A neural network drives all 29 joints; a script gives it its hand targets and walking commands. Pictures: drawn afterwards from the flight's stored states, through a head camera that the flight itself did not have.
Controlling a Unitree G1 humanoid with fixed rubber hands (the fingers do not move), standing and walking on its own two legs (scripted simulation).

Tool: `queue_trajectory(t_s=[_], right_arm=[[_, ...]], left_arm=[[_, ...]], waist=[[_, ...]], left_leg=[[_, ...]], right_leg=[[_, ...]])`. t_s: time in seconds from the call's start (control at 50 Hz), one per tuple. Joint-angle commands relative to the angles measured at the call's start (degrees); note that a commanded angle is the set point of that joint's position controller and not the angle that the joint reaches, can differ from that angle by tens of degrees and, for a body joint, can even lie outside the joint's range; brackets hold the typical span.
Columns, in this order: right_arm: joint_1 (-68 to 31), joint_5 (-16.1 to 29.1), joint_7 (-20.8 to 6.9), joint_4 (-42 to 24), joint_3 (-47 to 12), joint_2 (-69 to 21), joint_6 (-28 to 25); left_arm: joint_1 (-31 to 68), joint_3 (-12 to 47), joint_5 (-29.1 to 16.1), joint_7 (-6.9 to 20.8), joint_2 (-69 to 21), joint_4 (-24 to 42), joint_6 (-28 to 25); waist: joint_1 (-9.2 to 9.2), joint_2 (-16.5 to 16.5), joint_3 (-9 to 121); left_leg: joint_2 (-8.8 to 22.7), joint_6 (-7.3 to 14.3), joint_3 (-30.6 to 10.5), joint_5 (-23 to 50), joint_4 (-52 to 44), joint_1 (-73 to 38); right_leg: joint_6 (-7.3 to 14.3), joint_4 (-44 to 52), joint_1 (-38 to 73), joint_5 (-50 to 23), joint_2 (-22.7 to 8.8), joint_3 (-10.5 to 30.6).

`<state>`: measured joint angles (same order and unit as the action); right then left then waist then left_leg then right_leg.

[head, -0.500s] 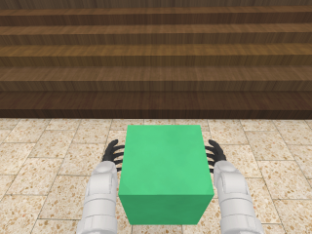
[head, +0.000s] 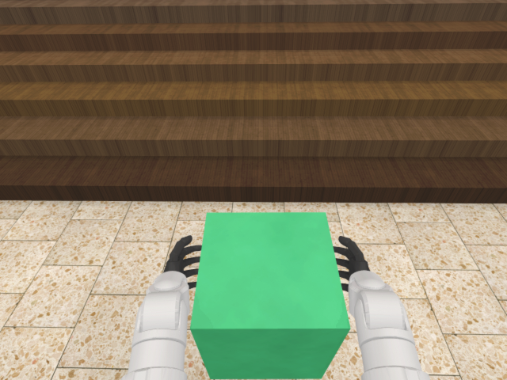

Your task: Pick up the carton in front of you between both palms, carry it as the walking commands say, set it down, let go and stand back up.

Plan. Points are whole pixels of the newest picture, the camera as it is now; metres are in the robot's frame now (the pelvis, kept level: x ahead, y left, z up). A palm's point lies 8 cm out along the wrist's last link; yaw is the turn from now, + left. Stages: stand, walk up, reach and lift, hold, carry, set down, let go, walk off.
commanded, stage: reach and lift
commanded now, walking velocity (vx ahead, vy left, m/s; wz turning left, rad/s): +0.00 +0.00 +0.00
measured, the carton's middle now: (265, 298) +0.29 +0.00 -0.04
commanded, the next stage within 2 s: hold in 0.02 s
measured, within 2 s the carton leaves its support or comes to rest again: neither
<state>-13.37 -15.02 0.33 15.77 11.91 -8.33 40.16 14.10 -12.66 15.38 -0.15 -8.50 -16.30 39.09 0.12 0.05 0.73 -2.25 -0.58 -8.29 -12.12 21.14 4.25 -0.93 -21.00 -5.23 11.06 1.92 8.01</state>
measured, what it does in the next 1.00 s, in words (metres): stands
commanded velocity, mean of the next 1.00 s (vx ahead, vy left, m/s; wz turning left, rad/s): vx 0.00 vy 0.00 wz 0.00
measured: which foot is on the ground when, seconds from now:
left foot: down 0.00-1.00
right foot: down 0.00-1.00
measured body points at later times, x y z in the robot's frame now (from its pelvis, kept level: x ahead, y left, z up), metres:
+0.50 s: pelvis -0.02 +0.00 +0.00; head -0.06 +0.00 +0.45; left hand +0.29 +0.15 +0.04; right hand +0.29 -0.15 +0.04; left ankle +0.00 +0.13 -0.75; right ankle +0.01 -0.13 -0.75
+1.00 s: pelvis +0.00 +0.00 +0.00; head -0.05 +0.00 +0.45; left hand +0.29 +0.15 +0.04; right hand +0.29 -0.15 +0.04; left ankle +0.00 +0.13 -0.75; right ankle +0.01 -0.13 -0.75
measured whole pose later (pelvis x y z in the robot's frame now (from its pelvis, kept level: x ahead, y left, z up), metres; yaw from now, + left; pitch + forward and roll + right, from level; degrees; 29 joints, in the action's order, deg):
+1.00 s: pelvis +0.00 +0.00 +0.00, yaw +0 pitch -7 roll +0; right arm -14.0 -15.1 0.1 12.3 11.4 -8.5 44.3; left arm 14.5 -12.4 15.7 0.3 -8.6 -12.6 43.3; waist -0.1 0.1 -0.2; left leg -1.9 -0.6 -7.8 -11.5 20.0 1.9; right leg -0.8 -19.7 -2.8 10.4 1.8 7.5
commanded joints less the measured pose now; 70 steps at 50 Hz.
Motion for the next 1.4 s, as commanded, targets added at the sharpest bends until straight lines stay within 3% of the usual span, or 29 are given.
queue_trajectory(t_s=[0.0,0.1,0.2,0.26,0.38,0.58,0.8,1.12,1.14,1.16,1.18,1.2,1.24,1.28,1.3,1.32,1.36,1.38], right_arm=[[-29.8,14.8,-14.3,-4.2,-31.6,-53.5,-2.2],[-30.4,17.0,-13.9,-8.6,-35.2,-54.1,0.0],[-30.0,13.4,-13.6,-2.6,-29.0,-50.5,2.0],[-33.2,13.6,-14.4,-1.9,-28.9,-52.5,1.6],[-37.4,14.8,-14.7,-3.3,-30.8,-54.8,0.7],[-34.9,14.0,-14.1,-1.5,-29.8,-54.0,1.3],[-30.6,15.4,-13.4,-6.3,-31.6,-53.7,1.4],[-30.3,15.2,-14.0,-7.0,-31.6,-52.3,1.4],[-31.0,15.3,-13.9,-6.9,-32.3,-52.4,1.6],[-32.7,16.3,-13.6,-9.1,-33.4,-53.1,1.6],[-34.1,18.2,-13.3,-12.0,-35.9,-54.1,2.1],[-34.2,19.3,-13.0,-13.7,-37.4,-55.0,2.7],[-35.2,21.0,-12.1,-17.7,-39.4,-54.8,4.5],[-32.6,22.1,-11.0,-20.5,-41.6,-53.5,7.2],[-30.5,22.5,-10.3,-21.8,-42.5,-52.8,8.8],[-28.8,22.7,-9.6,-23.4,-43.3,-52.1,10.3],[-28.0,23.8,-7.9,-28.6,-45.3,-51.2,13.4],[-27.8,24.7,-7.1,-30.8,-46.0,-50.8,15.0]], left_arm=[[27.3,31.9,-14.8,14.1,-55.2,2.3,-0.9],[27.8,35.1,-16.7,13.8,-55.3,6.9,1.3],[27.5,29.0,-13.4,13.7,-51.2,0.6,3.2],[31.5,29.4,-13.9,14.5,-53.0,0.3,2.8],[35.7,30.8,-14.7,15.1,-54.7,1.7,1.7],[32.6,28.9,-13.3,14.9,-52.7,-0.4,2.0],[29.2,31.8,-15.1,14.4,-52.6,5.4,2.4],[28.0,31.7,-15.0,14.0,-53.2,5.5,2.7],[29.0,32.0,-15.7,13.8,-53.2,6.1,2.8],[29.9,33.2,-16.9,13.6,-54.0,7.2,3.0],[30.8,35.5,-18.5,13.1,-55.1,9.9,3.4],[31.2,36.7,-19.2,12.6,-55.7,12.4,4.2],[32.1,39.6,-20.6,11.5,-55.1,17.1,6.2],[29.1,42.2,-22.0,10.4,-54.5,20.0,8.8],[27.5,43.1,-22.8,9.8,-53.6,21.6,10.3],[26.2,43.9,-23.3,9.1,-52.5,23.6,11.8],[24.5,45.1,-24.1,7.5,-50.5,28.0,14.8],[23.7,45.3,-24.5,6.6,-50.0,30.0,16.4]], waist=[[-0.06,0.6,13.8],[-0.44,0.7,16.3],[-0.19,0.0,6.2],[-0.02,0.1,6.5],[-0.25,0.3,12.1],[-0.63,-0.6,10.5],[-0.08,0.2,13.5],[-0.21,0.5,12.0],[-0.34,-0.1,11.7],[-0.35,-0.7,11.4],[-0.37,0.0,10.1],[-0.35,1.1,9.5],[-0.39,2.8,11.5],[-0.53,1.6,16.6],[-0.53,-0.3,18.7],[-0.5,-3.6,18.8],[-1.03,-12.0,14.4],[-0.69,-12.4,12.0]], left_leg=[[-3.5,-1.0,4.0,13.7,-2.4,-2.0],[-3.5,-1.2,4.0,15.2,-2.8,-3.9],[-3.0,-0.6,4.3,4.4,-4.5,0.2],[-2.9,-0.3,4.6,1.0,-4.4,0.4],[-3.0,-0.3,4.8,3.3,-3.3,-0.4],[-3.3,-0.1,5.0,4.2,-3.4,-0.4],[-3.6,-0.8,4.5,13.2,-3.3,-3.2],[-3.4,-1.0,4.3,11.8,-3.7,-3.2],[6.8,0.7,2.1,1.8,0.6,4.8],[5.2,1.4,0.3,-17.3,-1.4,7.5],[4.5,1.7,-0.3,-29.3,-1.4,10.1],[4.6,1.7,-0.6,-31.6,-1.9,12.4],[5.8,1.9,-0.8,-25.1,-1.9,13.4],[6.3,2.2,1.1,-17.8,1.8,11.1],[5.5,2.0,2.8,-17.9,4.6,11.4],[4.2,1.5,4.9,-19.3,8.0,13.8],[0.4,0.2,11.1,-17.1,15.4,22.5],[1.6,0.6,12.2,-15.4,12.4,22.6]], right_leg=[[-0.2,1.6,5.0,-12.1,4.1,-4.4],[-0.4,2.0,6.9,-13.7,4.2,-4.2],[0.0,3.6,3.4,-3.4,3.7,-4.6],[0.0,3.5,2.8,-0.4,3.4,-4.9],[-0.1,2.4,4.7,-3.0,3.3,-4.8],[-0.4,3.0,4.7,-4.1,3.3,-4.6],[-0.4,2.7,7.4,-13.3,3.7,-4.1],[-0.2,2.9,5.9,-10.1,4.0,-4.5],[0.4,-1.9,-0.6,0.5,-6.4,-3.5],[0.9,0.3,-3.9,17.7,-5.0,-1.9],[1.4,0.0,-7.3,29.0,-4.4,-1.3],[1.4,-0.5,-9.2,31.0,-4.3,-1.5],[1.1,-3.2,-8.5,23.6,-4.1,-4.0],[1.8,-4.9,-5.0,15.3,-5.7,-4.6],[2.6,-3.3,-3.2,16.7,-7.0,-3.0],[3.7,0.0,-2.4,22.6,-9.3,0.8],[7.0,7.8,-2.0,31.7,-15.7,10.8],[8.1,7.9,-4.0,30.8,-17.6,11.1]])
